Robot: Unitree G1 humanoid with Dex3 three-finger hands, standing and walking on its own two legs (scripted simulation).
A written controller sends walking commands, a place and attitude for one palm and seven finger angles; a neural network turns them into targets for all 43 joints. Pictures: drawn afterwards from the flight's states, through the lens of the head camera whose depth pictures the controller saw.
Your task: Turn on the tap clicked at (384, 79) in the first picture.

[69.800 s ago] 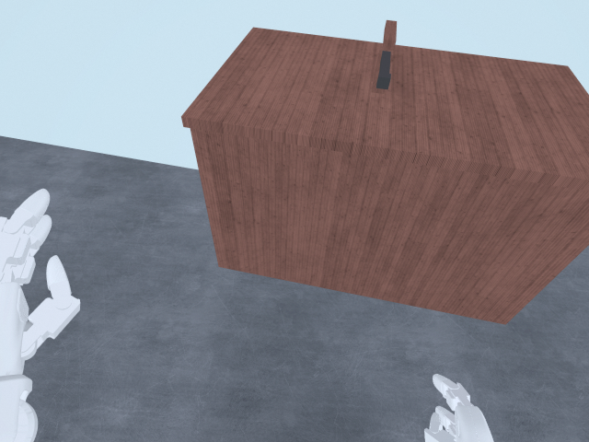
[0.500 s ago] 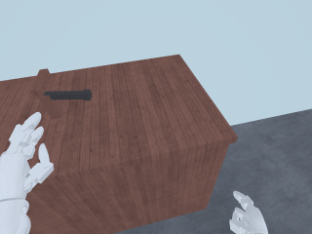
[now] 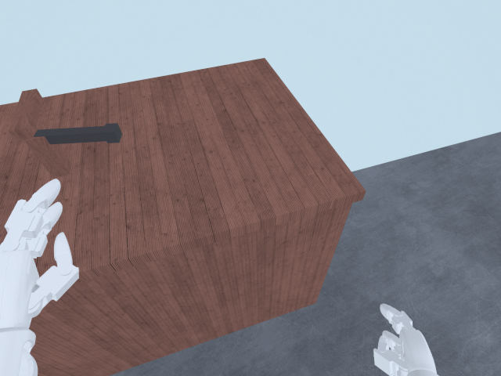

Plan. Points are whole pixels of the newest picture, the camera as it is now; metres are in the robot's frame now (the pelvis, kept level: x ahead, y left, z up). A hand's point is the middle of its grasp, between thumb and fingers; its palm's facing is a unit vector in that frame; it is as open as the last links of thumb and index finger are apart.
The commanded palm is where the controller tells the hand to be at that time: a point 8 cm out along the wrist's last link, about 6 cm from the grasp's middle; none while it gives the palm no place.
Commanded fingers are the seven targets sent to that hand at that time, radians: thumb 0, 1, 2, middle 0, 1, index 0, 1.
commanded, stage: step back with the hand held close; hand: left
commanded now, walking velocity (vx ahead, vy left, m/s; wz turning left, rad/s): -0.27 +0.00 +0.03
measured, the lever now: (112, 133) +0.53 +0.32 +0.09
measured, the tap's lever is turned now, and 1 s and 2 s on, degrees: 75 75 75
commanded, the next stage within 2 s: stop stepping back and stand still in 1.06 s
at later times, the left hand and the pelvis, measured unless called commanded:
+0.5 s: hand (9, 305) +0.16 +0.28 +0.15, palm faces +0.39 -0.82 -0.42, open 7.4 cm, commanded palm +0.11 +0.31 +0.18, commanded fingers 0.00 0.90 0.90 -0.20 -0.30 -0.20 -0.30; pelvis -0.05 +0.03 +0.00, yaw +0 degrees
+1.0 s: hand out of the picture +0.08 +0.24 +0.16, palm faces +0.33 -0.87 -0.37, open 7.4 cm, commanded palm +0.02 +0.28 +0.18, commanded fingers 0.00 0.90 0.90 -0.20 -0.30 -0.20 -0.30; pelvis -0.14 +0.01 +0.00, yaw -1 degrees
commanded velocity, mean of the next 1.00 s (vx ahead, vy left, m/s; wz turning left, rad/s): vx -0.34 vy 0.00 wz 0.00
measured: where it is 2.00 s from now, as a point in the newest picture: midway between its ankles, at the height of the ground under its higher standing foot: outside the picture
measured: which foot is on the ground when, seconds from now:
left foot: down 0.00-1.00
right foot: down 0.00-0.24, up 0.26-0.50, down 0.52-0.80, up 0.82-1.00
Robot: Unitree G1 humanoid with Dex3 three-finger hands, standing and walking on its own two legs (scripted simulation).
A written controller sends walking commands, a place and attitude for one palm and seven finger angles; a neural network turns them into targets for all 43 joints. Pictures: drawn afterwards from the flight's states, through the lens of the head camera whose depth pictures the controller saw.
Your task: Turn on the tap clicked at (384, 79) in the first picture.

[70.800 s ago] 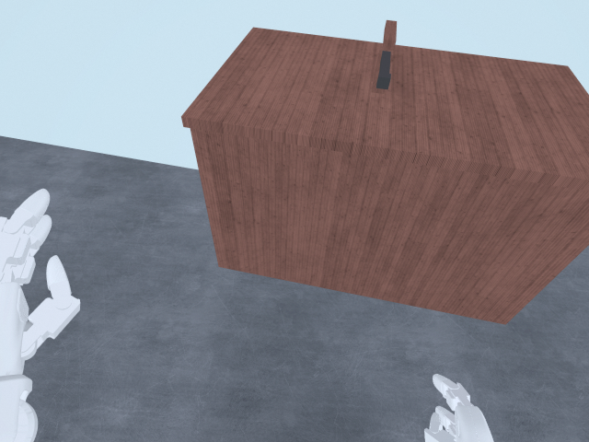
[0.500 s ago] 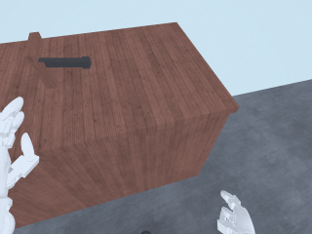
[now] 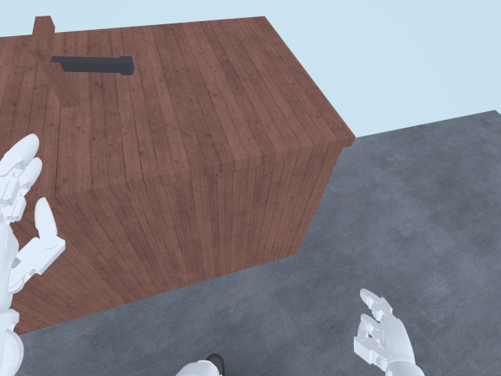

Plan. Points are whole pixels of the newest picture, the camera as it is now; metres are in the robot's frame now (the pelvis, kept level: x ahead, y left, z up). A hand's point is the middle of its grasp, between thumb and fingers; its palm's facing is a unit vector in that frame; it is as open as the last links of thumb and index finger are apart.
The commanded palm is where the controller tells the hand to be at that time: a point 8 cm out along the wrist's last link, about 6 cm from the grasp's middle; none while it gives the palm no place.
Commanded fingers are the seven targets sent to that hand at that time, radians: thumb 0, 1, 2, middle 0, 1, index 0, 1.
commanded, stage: step back with the hand held close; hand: left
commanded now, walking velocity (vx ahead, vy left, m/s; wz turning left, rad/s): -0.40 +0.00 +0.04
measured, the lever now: (126, 65) +0.67 +0.33 +0.09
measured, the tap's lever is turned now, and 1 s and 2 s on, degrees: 75 75 75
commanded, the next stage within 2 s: stop stepping back and stand still in 0.06 s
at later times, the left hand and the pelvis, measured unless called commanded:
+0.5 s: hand out of the picture +0.06 +0.22 +0.18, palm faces +0.45 -0.80 -0.39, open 7.4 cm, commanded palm +0.01 +0.26 +0.18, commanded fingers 0.00 0.90 0.90 -0.20 -0.30 -0.20 -0.30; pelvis -0.13 -0.03 +0.00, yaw +4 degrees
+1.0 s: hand out of the picture +0.00 +0.22 +0.19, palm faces +0.50 -0.79 -0.36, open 7.4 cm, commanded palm -0.06 +0.24 +0.18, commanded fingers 0.00 0.90 0.90 -0.20 -0.30 -0.20 -0.30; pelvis -0.20 -0.05 +0.00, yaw +5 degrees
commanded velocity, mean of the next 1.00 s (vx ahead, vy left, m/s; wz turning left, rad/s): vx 0.13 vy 0.03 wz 0.00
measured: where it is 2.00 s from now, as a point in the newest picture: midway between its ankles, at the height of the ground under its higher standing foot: outside the picture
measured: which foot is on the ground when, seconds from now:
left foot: down 0.00-0.10, up 0.12-0.36, down 0.38-0.58, up 0.60-0.82, down 0.84-1.00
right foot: up 0.00-0.06, down 0.08-0.84, up 0.86-1.00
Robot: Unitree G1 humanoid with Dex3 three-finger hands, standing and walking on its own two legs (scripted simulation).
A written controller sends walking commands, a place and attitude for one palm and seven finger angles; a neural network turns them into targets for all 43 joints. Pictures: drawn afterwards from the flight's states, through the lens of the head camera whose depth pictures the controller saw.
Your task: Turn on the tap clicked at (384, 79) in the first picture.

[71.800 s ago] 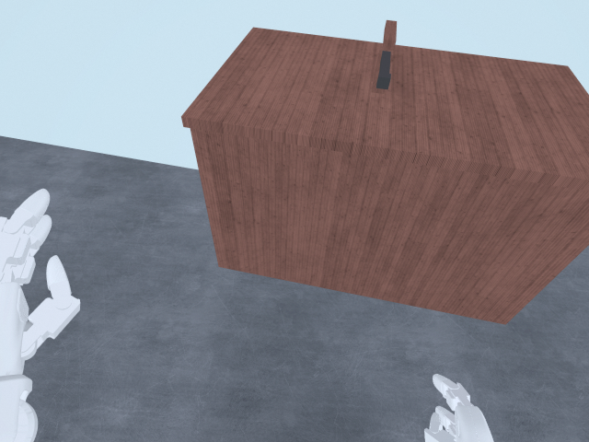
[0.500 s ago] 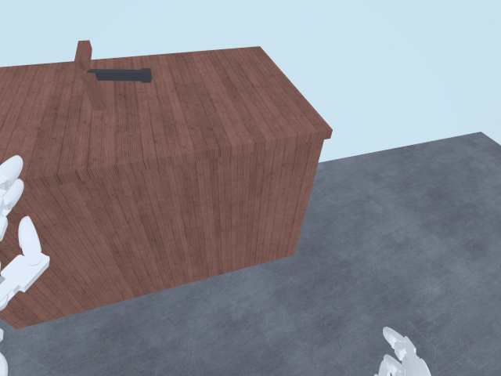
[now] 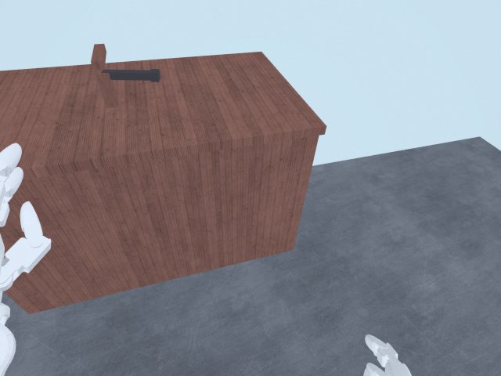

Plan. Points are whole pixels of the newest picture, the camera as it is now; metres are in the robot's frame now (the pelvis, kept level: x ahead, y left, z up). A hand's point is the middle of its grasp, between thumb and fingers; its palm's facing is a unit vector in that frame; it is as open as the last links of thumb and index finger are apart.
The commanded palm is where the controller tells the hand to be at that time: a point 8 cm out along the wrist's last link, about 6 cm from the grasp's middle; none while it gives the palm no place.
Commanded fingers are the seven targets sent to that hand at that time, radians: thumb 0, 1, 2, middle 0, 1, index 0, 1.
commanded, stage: stop stepping back and stand still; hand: left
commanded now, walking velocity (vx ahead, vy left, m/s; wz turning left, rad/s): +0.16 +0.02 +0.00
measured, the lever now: (154, 75) +0.89 +0.31 +0.09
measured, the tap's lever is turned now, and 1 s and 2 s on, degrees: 75 75 75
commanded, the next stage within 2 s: stand and check the lever's angle in 0.26 s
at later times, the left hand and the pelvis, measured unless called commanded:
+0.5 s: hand (67, 242) +0.24 +0.24 +0.16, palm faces +0.42 -0.82 -0.40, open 7.4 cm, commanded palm +0.18 +0.28 +0.18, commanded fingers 0.00 0.90 0.90 -0.20 -0.30 -0.20 -0.30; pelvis +0.03 -0.01 +0.00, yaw +1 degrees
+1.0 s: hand (67, 237) +0.25 +0.25 +0.16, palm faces +0.38 -0.85 -0.36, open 7.4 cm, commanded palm +0.20 +0.29 +0.18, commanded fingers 0.00 0.90 0.90 -0.20 -0.30 -0.20 -0.30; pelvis +0.04 +0.01 +0.01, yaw +0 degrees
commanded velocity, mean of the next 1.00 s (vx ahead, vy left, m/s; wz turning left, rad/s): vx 0.01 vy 0.02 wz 0.00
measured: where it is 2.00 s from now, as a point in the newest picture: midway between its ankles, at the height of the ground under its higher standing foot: outside the picture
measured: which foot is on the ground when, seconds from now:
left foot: down 0.00-1.00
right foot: up 0.00-0.06, down 0.08-1.00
